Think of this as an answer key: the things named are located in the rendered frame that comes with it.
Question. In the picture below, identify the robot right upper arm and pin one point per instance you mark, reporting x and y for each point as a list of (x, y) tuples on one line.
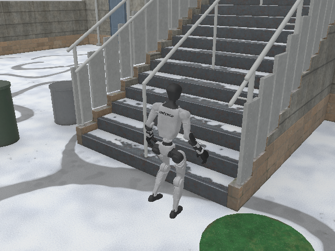
[(185, 116)]

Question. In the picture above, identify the left robot hand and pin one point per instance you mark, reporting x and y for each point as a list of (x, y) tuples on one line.
[(148, 140)]

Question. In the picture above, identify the robot right forearm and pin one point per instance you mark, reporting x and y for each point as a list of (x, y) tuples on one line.
[(196, 146)]

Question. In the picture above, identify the robot left forearm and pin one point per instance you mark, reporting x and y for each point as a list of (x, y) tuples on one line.
[(149, 131)]

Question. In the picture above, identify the left robot foot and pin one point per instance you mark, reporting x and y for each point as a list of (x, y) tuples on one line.
[(152, 198)]

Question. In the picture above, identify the right robot hand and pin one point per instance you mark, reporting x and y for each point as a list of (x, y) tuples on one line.
[(203, 156)]

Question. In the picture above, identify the robot left upper arm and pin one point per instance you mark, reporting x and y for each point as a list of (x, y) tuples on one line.
[(153, 113)]

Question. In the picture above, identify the humanoid robot head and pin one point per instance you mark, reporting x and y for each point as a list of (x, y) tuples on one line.
[(173, 91)]

